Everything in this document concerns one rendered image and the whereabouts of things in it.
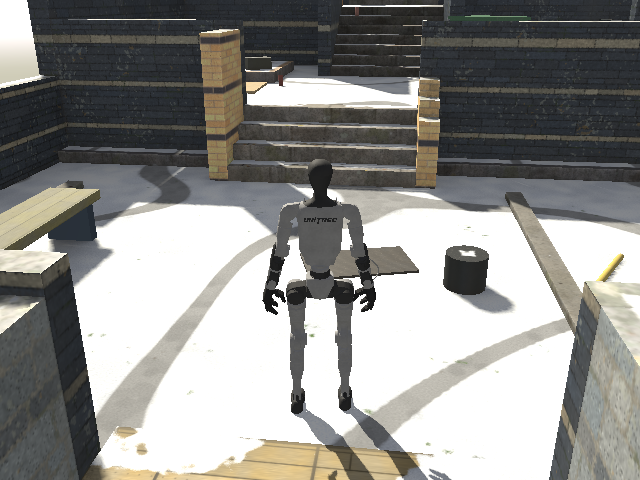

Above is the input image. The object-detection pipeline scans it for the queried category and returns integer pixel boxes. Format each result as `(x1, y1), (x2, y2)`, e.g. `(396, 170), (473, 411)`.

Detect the robot right upper arm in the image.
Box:
(341, 202), (366, 258)

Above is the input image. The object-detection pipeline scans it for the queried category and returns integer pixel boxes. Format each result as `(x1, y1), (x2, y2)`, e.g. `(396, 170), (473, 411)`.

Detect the robot left hand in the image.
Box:
(262, 287), (286, 315)

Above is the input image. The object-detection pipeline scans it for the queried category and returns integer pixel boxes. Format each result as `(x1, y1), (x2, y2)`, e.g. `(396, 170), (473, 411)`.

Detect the robot left upper arm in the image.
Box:
(274, 202), (299, 257)

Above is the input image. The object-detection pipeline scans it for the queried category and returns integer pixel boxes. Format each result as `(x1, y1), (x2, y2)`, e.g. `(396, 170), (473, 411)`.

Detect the right robot forearm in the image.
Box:
(355, 243), (374, 289)

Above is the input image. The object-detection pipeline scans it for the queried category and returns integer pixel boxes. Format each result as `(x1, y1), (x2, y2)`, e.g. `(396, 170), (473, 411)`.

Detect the left robot forearm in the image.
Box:
(265, 242), (285, 290)

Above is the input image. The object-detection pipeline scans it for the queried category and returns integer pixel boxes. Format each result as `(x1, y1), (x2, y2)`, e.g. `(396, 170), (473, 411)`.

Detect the right robot foot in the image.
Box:
(338, 385), (352, 411)

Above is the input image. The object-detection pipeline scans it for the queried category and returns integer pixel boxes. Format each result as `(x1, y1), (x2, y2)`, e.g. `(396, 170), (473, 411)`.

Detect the robot right hand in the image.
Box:
(353, 286), (376, 312)

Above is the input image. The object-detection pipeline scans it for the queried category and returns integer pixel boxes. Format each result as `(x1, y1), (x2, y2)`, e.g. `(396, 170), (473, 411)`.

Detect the robot torso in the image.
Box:
(296, 197), (344, 300)

